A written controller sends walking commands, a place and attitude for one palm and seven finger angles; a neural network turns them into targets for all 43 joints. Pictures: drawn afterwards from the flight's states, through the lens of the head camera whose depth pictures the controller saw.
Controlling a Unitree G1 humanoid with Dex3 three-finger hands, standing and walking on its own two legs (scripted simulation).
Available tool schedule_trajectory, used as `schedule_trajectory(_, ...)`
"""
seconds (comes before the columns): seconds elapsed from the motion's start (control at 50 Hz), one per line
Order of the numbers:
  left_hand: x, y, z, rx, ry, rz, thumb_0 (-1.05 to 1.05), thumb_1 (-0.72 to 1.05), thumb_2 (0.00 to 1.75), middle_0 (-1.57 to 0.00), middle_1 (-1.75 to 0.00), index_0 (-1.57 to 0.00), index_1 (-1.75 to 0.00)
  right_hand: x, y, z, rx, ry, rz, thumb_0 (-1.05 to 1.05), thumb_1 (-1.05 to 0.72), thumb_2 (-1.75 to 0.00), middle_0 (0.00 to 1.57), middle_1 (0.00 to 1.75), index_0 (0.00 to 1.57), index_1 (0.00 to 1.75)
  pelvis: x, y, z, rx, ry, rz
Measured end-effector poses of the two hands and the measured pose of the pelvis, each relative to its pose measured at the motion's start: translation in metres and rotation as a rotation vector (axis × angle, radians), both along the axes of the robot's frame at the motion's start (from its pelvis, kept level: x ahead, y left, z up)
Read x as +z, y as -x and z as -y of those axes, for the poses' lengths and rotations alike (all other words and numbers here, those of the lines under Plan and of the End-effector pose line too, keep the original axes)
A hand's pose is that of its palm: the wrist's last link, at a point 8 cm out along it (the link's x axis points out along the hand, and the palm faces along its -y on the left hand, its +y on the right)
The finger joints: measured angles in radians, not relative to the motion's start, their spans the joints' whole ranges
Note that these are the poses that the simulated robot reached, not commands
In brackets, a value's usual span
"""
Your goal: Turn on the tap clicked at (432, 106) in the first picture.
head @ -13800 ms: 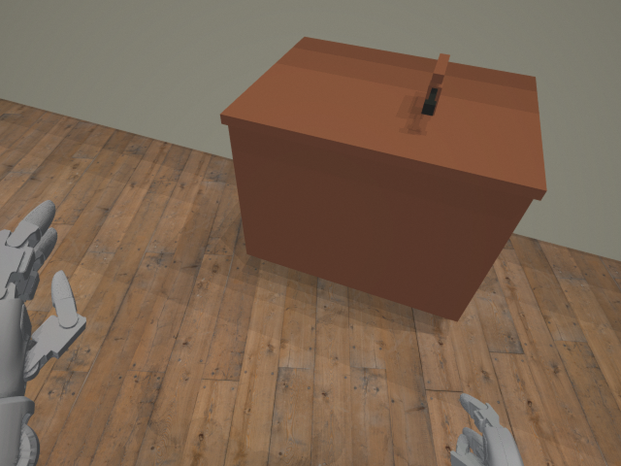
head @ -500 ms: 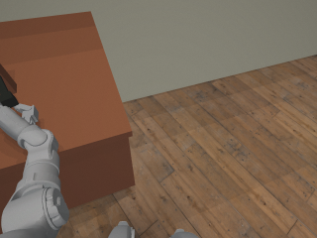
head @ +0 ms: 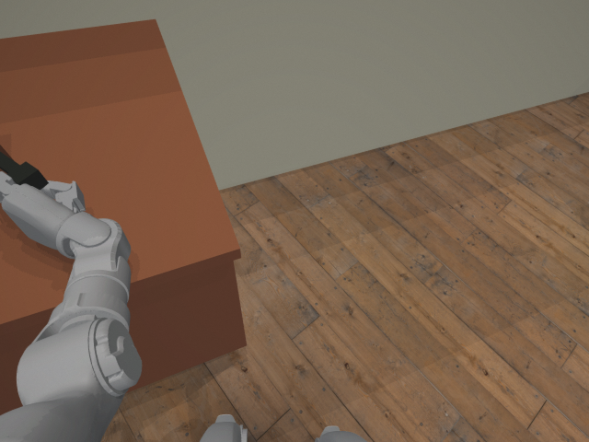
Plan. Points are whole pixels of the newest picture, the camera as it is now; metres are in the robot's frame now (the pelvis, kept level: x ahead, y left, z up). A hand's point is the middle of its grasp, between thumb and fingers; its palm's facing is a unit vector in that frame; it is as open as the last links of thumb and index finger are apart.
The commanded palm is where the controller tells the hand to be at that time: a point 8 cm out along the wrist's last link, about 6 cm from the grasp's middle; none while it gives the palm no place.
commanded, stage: push the lever round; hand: left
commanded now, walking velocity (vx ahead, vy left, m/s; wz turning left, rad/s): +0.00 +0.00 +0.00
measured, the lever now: (28, 179) +0.46 +0.33 +0.07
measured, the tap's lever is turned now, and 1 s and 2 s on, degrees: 35 47 43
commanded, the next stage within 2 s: lift the hand up off the lever in 0.70 s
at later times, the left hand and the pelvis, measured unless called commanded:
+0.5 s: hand (83, 179) +0.48 +0.28 +0.05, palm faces +0.87 -0.48 -0.12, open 8.1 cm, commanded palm +0.43 +0.28 +0.06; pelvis +0.01 -0.01 +0.00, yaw +0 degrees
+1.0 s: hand (84, 175) +0.48 +0.28 +0.05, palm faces +0.87 -0.48 -0.12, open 8.3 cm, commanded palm +0.44 +0.27 +0.07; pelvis +0.00 -0.01 +0.00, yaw +0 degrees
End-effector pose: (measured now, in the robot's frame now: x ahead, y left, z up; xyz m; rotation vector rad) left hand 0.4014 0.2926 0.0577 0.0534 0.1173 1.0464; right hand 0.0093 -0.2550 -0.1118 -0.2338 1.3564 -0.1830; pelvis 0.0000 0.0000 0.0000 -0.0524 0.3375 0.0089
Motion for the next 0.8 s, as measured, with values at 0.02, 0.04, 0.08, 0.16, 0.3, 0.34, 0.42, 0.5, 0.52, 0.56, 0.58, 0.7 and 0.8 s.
schedule_trajectory(0.02, 0.000, -0.001, 0.001, 0.003, 0.001, -0.001, 0.03, 0.90, 0.90, -0.15, -0.15, -0.12, -0.15, 0.000, 0.001, 0.000, 0.000, -0.001, -0.004, 0.00, -0.90, -0.90, 0.20, 0.30, 0.20, 0.30, 0.000, 0.000, 0.000, 0.000, 0.000, -0.001)
schedule_trajectory(0.04, 0.000, -0.002, 0.001, 0.006, 0.002, -0.003, 0.03, 0.90, 0.90, -0.15, -0.15, -0.12, -0.15, 0.000, 0.001, 0.000, -0.001, -0.003, -0.007, 0.00, -0.90, -0.90, 0.20, 0.30, 0.20, 0.30, 0.000, -0.001, 0.000, 0.001, 0.000, -0.002)
schedule_trajectory(0.08, 0.000, -0.004, 0.003, 0.012, 0.003, -0.007, 0.03, 0.90, 0.90, -0.15, -0.15, -0.12, -0.15, 0.000, 0.002, 0.000, -0.001, -0.005, -0.012, 0.00, -0.90, -0.90, 0.20, 0.30, 0.20, 0.30, 0.000, -0.002, 0.000, 0.002, 0.000, -0.005)
schedule_trajectory(0.16, 0.000, -0.009, 0.005, 0.011, 0.001, -0.015, 0.02, 0.90, 0.90, -0.15, -0.15, -0.12, -0.15, 0.000, 0.003, 0.000, -0.002, -0.008, -0.019, 0.00, -0.90, -0.90, 0.20, 0.30, 0.20, 0.30, 0.000, -0.003, 0.001, 0.002, 0.000, -0.010)
schedule_trajectory(0.3, 0.001, -0.015, 0.007, 0.015, 0.002, -0.020, 0.02, 0.90, 0.90, -0.15, -0.15, -0.10, -0.14, 0.001, 0.005, 0.003, -0.009, -0.007, -0.026, 0.00, -0.90, -0.90, 0.20, 0.30, 0.20, 0.30, 0.000, -0.005, 0.003, -0.001, -0.001, -0.017)
schedule_trajectory(0.34, 0.001, -0.016, 0.007, 0.015, 0.004, -0.019, 0.02, 0.90, 0.90, -0.15, -0.15, -0.10, -0.14, 0.001, 0.006, 0.004, -0.009, -0.008, -0.029, 0.00, -0.90, -0.90, 0.20, 0.30, 0.20, 0.30, 0.000, -0.005, 0.004, -0.001, -0.001, -0.018)
schedule_trajectory(0.42, 0.001, -0.016, 0.008, 0.017, 0.005, -0.018, 0.02, 0.90, 0.90, -0.15, -0.15, -0.09, -0.14, 0.002, 0.007, 0.005, -0.012, -0.008, -0.033, 0.00, -0.90, -0.90, 0.20, 0.30, 0.20, 0.30, 0.000, -0.007, 0.005, -0.002, -0.002, -0.018)
schedule_trajectory(0.5, 0.001, -0.017, 0.008, 0.018, 0.003, -0.020, 0.02, 0.90, 0.90, -0.15, -0.15, -0.09, -0.14, 0.002, 0.007, 0.007, -0.014, -0.006, -0.034, 0.00, -0.90, -0.90, 0.20, 0.30, 0.20, 0.30, 0.000, -0.007, 0.006, -0.001, -0.002, -0.018)
schedule_trajectory(0.52, 0.001, -0.017, 0.008, 0.019, 0.005, -0.019, 0.02, 0.90, 0.90, -0.15, -0.15, -0.09, -0.14, 0.002, 0.008, 0.008, -0.014, -0.005, -0.034, 0.00, -0.90, -0.90, 0.20, 0.30, 0.20, 0.30, 0.000, -0.007, 0.007, 0.000, -0.002, -0.018)
schedule_trajectory(0.56, 0.001, -0.018, 0.008, 0.019, 0.006, -0.019, 0.03, 0.90, 0.90, -0.15, -0.15, -0.09, -0.13, 0.002, 0.008, 0.008, -0.015, -0.004, -0.033, 0.00, -0.90, -0.90, 0.20, 0.30, 0.20, 0.30, 0.000, -0.007, 0.007, 0.000, -0.002, -0.018)
schedule_trajectory(0.58, 0.001, -0.018, 0.008, 0.019, 0.007, -0.020, 0.03, 0.90, 0.90, -0.15, -0.15, -0.09, -0.13, 0.002, 0.008, 0.009, -0.014, -0.004, -0.033, 0.00, -0.90, -0.90, 0.20, 0.30, 0.20, 0.30, 0.000, -0.007, 0.007, -0.001, -0.002, -0.018)
schedule_trajectory(0.7, 0.001, -0.019, 0.009, 0.023, 0.007, -0.022, 0.03, 0.90, 0.90, -0.15, -0.15, -0.08, -0.13, 0.002, 0.009, 0.010, -0.010, -0.003, -0.035, 0.00, -0.90, -0.90, 0.20, 0.30, 0.20, 0.30, -0.001, -0.006, 0.009, 0.001, -0.002, -0.021)
schedule_trajectory(0.8, 0.002, -0.021, 0.009, 0.025, 0.012, -0.018, 0.04, 0.90, 0.90, -0.15, -0.15, -0.07, -0.13, 0.002, 0.011, 0.011, -0.013, 0.001, -0.032, 0.00, -0.90, -0.90, 0.20, 0.30, 0.20, 0.30, -0.002, -0.005, 0.010, -0.001, -0.002, -0.025)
